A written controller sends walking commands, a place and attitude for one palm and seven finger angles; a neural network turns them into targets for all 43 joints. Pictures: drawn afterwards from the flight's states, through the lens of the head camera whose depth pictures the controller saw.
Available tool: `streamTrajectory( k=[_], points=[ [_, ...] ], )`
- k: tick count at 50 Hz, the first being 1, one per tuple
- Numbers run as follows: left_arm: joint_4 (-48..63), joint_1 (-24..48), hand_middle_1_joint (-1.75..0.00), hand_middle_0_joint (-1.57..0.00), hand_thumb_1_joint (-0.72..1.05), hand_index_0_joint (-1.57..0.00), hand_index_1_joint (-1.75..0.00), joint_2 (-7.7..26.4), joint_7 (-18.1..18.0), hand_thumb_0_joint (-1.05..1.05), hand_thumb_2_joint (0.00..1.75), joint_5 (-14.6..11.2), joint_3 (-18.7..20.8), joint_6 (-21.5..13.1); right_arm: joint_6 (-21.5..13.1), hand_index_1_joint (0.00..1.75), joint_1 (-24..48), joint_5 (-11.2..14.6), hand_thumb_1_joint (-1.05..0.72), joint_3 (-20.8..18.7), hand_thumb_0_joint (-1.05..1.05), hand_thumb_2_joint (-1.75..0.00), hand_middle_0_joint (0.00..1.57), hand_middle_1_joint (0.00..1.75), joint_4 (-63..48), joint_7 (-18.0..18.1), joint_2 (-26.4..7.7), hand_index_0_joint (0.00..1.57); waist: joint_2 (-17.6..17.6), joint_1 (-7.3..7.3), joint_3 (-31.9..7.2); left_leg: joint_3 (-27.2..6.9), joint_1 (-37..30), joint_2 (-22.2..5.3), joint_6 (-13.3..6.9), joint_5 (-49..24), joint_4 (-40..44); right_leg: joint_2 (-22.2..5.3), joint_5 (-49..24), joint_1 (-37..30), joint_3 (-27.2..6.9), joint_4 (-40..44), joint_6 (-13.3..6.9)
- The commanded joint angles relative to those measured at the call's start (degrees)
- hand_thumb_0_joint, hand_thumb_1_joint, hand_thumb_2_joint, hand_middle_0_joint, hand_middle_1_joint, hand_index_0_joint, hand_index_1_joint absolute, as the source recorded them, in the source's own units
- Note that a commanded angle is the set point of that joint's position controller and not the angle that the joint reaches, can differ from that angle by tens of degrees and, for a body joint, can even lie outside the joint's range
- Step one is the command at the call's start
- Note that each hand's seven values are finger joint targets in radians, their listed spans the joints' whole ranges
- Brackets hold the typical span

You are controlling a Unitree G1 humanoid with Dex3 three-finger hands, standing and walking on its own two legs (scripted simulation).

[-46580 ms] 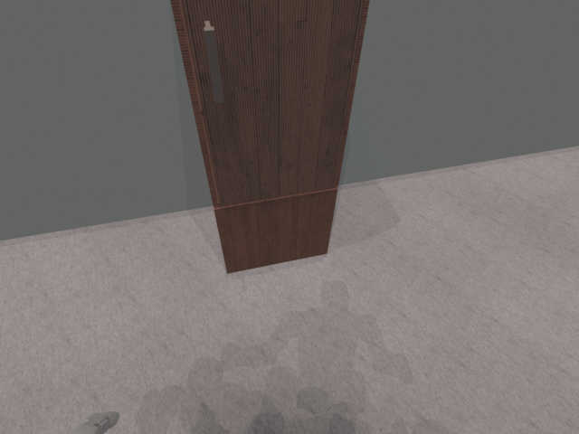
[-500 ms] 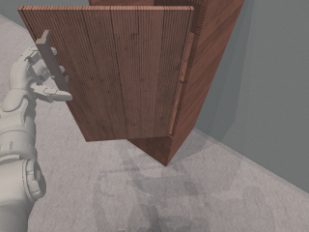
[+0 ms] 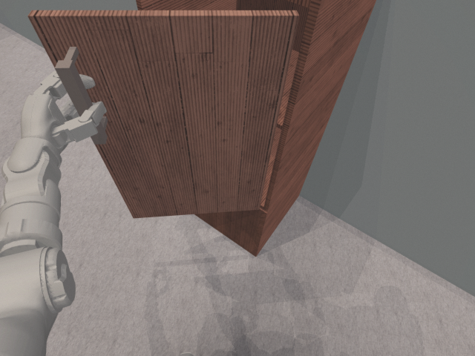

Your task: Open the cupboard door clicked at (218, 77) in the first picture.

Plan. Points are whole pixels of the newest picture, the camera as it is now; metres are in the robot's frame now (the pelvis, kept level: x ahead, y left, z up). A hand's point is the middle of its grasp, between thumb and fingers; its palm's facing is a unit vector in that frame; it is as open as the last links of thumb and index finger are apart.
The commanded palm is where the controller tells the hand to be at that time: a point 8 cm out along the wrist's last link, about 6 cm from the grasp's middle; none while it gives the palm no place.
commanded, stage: close the thumb around the handle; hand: left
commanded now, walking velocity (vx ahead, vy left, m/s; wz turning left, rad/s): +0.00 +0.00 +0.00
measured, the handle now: (87, 99) +0.51 +0.25 +0.15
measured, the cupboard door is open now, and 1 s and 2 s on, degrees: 41 68 85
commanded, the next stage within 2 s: pull the door open along its arc in 0.14 s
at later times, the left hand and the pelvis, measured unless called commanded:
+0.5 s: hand (96, 131) +0.43 +0.22 +0.14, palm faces +0.09 -1.00 +0.01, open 5.6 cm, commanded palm +0.38 +0.26 +0.15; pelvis +0.00 -0.01 +0.00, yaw -1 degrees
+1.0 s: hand (127, 195) +0.31 +0.14 +0.15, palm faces +0.38 -0.93 +0.04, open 6.1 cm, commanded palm +0.25 +0.19 +0.15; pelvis +0.01 -0.03 +0.01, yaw +0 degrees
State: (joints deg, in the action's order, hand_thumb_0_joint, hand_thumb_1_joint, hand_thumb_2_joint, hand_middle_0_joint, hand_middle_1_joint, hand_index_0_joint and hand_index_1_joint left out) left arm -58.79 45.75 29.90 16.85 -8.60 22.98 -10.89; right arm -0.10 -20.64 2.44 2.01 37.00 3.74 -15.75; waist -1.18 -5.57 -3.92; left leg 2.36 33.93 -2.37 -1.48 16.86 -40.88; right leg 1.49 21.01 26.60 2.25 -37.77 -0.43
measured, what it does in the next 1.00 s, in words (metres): stands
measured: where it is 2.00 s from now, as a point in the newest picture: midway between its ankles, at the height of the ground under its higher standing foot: outside the picture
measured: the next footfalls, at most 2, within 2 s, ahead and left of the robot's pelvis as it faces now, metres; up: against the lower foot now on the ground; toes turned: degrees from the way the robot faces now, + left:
none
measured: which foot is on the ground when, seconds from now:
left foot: down 0.00-1.00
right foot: down 0.00-1.00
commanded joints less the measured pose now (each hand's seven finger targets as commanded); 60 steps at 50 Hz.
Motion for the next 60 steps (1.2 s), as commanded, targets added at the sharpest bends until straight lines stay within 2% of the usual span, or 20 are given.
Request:
streamTrajectory(
  k=[1,4,7,10,12,15,16,17,22,32,33,34,37,40,41,45,46,51,55,60],
  points=[
    [15.21,24.12,-1.35,-0.40,0.90,-0.40,-1.35,17.38,-0.17,0.00,0.90,-2.37,3.19,-4.37,-1.69,0.30,-3.92,0.32,-0.90,-3.51,0.00,-0.90,0.20,0.30,-5.27,0.82,-9.80,0.20,-4.92,0.88,-23.05,-3.79,-22.28,1.02,-1.04,-18.32,2.77,1.28,-20.90,-1.45,-0.57,4.19,-0.63],
    [14.94,21.61,-1.35,-0.40,0.90,-0.40,-1.35,21.09,-0.70,0.00,0.90,-2.62,6.86,-2.91,-1.33,0.30,-3.21,0.47,-0.90,-3.43,0.00,-0.90,0.20,0.30,-5.92,0.88,-9.95,0.20,-3.64,1.97,-21.18,-3.04,-19.57,1.15,-1.15,-17.08,3.54,1.15,-21.88,-3.48,-0.93,4.58,-0.37],
    [14.01,22.01,-1.35,-0.40,0.90,-0.40,-1.35,22.13,-1.33,0.00,0.90,-1.76,7.14,-2.49,-1.07,0.30,-2.78,0.57,-0.90,-3.23,0.00,-0.90,0.20,0.30,-6.13,1.13,-9.76,0.20,-2.92,1.60,-17.95,-2.40,-16.89,1.35,-1.45,-14.15,3.92,0.96,-20.56,-3.34,-1.21,5.02,-0.14],
    [16.02,21.28,-1.35,-0.40,0.90,-0.40,-1.35,22.56,-1.90,0.00,0.90,-1.10,7.73,-3.14,-1.15,0.30,-2.87,0.37,-0.90,-3.39,0.00,-0.90,0.20,0.30,-6.73,0.99,-9.63,0.20,-4.46,2.02,-19.65,-2.38,-18.31,1.33,-1.32,-15.23,3.95,0.96,-21.01,-3.59,-1.39,4.82,-0.22],
    [14.39,19.73,-1.35,-0.40,0.90,-0.40,-1.35,23.59,-1.84,0.00,0.90,-1.38,8.90,-3.23,-0.94,0.30,-2.99,0.37,-0.90,-3.33,0.00,-0.90,0.20,0.30,-6.69,1.08,-9.71,0.20,-2.47,2.10,-19.91,-2.07,-17.17,1.41,-1.45,-15.08,3.74,0.93,-22.23,-5.13,-1.69,4.68,-0.08],
    [19.34,22.56,-1.35,-0.40,0.90,-0.40,-1.35,12.62,-1.27,0.00,0.90,-2.86,0.66,-3.18,-1.60,0.30,-2.08,0.64,-0.90,-3.72,0.00,-0.90,0.20,0.30,-7.04,0.65,-8.91,0.20,-5.63,0.63,-20.78,-2.23,-21.32,1.17,-1.10,-14.96,3.69,1.22,-20.64,-2.23,-1.23,5.17,-0.24],
    [19.74,21.01,-1.35,-0.40,0.90,-0.40,-1.35,12.20,-1.51,0.00,0.90,-3.07,0.82,-3.23,-1.68,0.30,-2.46,0.68,-0.90,-3.92,0.00,-0.90,0.20,0.30,-6.97,0.58,-8.87,0.20,-4.78,0.75,-21.16,-2.42,-22.09,1.07,-1.24,-16.41,3.30,1.37,-21.11,-2.44,-1.01,5.10,-0.46],
    [21.43,19.29,-1.35,-0.40,0.90,-0.40,-1.35,14.66,-2.01,0.00,0.90,-3.06,3.07,-3.34,-1.72,0.30,-2.28,0.56,-0.90,-4.22,0.00,-0.90,0.20,0.30,-6.77,0.55,-9.36,0.20,-5.50,1.81,-22.83,-2.57,-23.04,0.97,-1.02,-16.67,3.47,1.36,-21.00,-2.64,-1.11,5.02,-0.42],
    [28.25,9.09,-1.35,-0.40,0.90,-0.40,-1.35,11.94,-2.57,0.00,0.90,-4.23,2.59,-2.36,-2.11,0.30,-0.08,0.89,-0.90,-4.27,0.00,-0.90,0.20,0.30,-8.12,0.25,-8.86,0.20,-3.91,3.86,-23.08,-1.88,-22.56,1.25,-1.22,-18.21,4.53,1.27,-24.04,-6.89,-1.24,5.17,-0.55],
    [49.95,-18.32,-1.35,-0.40,0.90,-0.40,-1.35,6.17,-3.55,0.00,0.90,-7.94,3.11,3.46,-4.00,0.30,7.86,1.56,-0.90,-3.69,0.00,-0.90,0.20,0.30,-12.44,-0.41,-6.96,0.20,-1.74,7.80,-16.13,-0.54,-22.19,1.71,-1.38,-19.34,7.54,0.65,-28.99,-12.56,-0.88,6.16,-0.27],
    [53.45,-18.08,-1.35,-0.40,0.90,-0.40,-1.35,5.49,-8.54,0.00,0.90,-9.34,7.62,4.93,-4.39,0.30,9.55,1.60,-0.90,-3.54,0.00,-0.90,0.20,0.30,-12.76,-0.49,-5.50,0.20,-0.47,10.40,-15.76,-0.68,-20.95,1.88,-0.79,-18.54,8.04,0.82,-26.51,-12.72,-0.12,6.62,-0.29],
    [54.96,-21.37,-1.35,-0.40,0.90,-0.40,-1.35,1.31,-10.91,0.00,0.90,-8.80,4.58,6.56,-4.71,0.30,10.71,1.42,-0.90,-3.29,0.00,-0.90,0.20,0.30,-12.97,-0.73,-5.40,0.20,-1.51,9.73,-14.17,-0.40,-21.58,1.78,-0.55,-17.36,8.86,0.78,-24.93,-12.20,-0.05,7.10,-0.29],
    [61.89,-27.75,-1.35,-0.40,0.90,-0.40,-1.35,-4.06,-20.32,0.00,0.90,-7.75,4.40,9.90,-5.36,0.30,13.60,1.02,-0.90,-3.03,0.00,-0.90,0.20,0.30,-12.45,-1.40,-4.21,0.20,-0.03,10.50,-11.20,-0.57,-21.49,1.46,0.06,-16.17,10.03,0.60,-21.70,-12.01,0.55,8.29,-0.24],
    [69.09,-30.48,-1.35,-0.40,0.90,-0.40,-1.35,-8.26,-26.73,0.00,0.90,-3.47,-0.58,12.97,-4.49,0.30,14.89,0.05,-0.90,-2.79,0.00,-0.90,0.20,0.30,-11.92,-1.92,-3.65,0.20,-1.27,9.63,-11.60,-0.48,-23.34,1.20,0.36,-17.79,10.36,0.28,-22.54,-12.83,0.47,8.20,-0.31],
    [70.72,-32.08,-1.35,-0.40,0.90,-0.40,-1.35,-8.58,-28.09,0.00,0.90,-2.00,-1.73,13.72,-4.03,0.30,15.05,-0.35,-0.90,-2.84,0.00,-0.90,0.20,0.30,-11.94,-1.90,-3.63,0.20,1.01,9.23,-11.73,-0.48,-23.53,1.20,0.12,-17.82,10.09,0.25,-22.88,-13.68,0.24,8.55,-0.18],
    [78.46,-34.73,-1.35,-0.40,0.90,-0.40,-1.35,-14.43,-32.83,0.00,0.90,0.70,-7.74,17.31,-2.23,0.30,17.45,-1.30,-0.90,-2.18,0.00,-0.90,0.20,0.30,-12.40,-1.82,-2.31,0.20,0.05,8.89,-11.85,-0.08,-25.96,1.49,0.15,-18.43,10.43,-0.52,-25.39,-15.68,-0.51,9.97,-0.11],
    [78.16,-35.49,-1.35,-0.40,0.90,-0.40,-1.35,-14.83,-34.16,0.00,0.90,1.22,-8.34,18.00,-1.84,0.30,17.99,-1.64,-0.90,-2.13,0.00,-0.90,0.20,0.30,-12.01,-1.60,-2.35,0.20,3.00,8.12,-10.45,-0.41,-25.85,1.37,0.02,-17.78,10.18,-0.67,-24.87,-15.93,-0.69,11.06,0.11],
    [83.00,-40.02,-1.35,-0.40,0.90,-0.40,-1.35,-20.68,-38.69,0.00,0.90,2.67,-13.59,20.33,-0.41,0.30,20.55,-2.83,-0.90,-1.50,0.00,-0.90,0.20,0.30,-11.67,-1.38,-1.33,0.20,1.75,8.44,-7.94,-0.57,-27.34,1.84,0.17,-17.79,10.32,-1.58,-26.55,-17.02,-1.22,12.88,0.13],
    [87.21,-44.36,-1.35,-0.40,0.90,-0.40,-1.35,-24.91,-40.06,0.00,0.90,4.54,-19.31,20.81,0.60,0.30,21.44,-3.42,-0.90,-1.20,0.00,-0.90,0.20,0.30,-12.05,-1.75,-0.75,0.20,0.54,8.56,-6.70,-0.82,-27.59,1.95,0.28,-17.91,10.90,-2.20,-27.46,-17.33,-1.31,12.71,0.00],
    [92.57,-51.33,-1.35,-0.40,0.90,-0.40,-1.35,-29.23,-41.36,0.00,0.90,6.02,-25.33,20.53,0.78,0.30,22.21,-3.99,-0.90,-1.47,0.00,-0.90,0.20,0.30,-12.60,-2.33,-0.37,0.20,4.05,8.55,-6.13,-1.38,-27.78,1.99,0.07,-18.95,10.00,-3.00,-32.29,-18.06,-1.87,12.59,0.67]
  ],
)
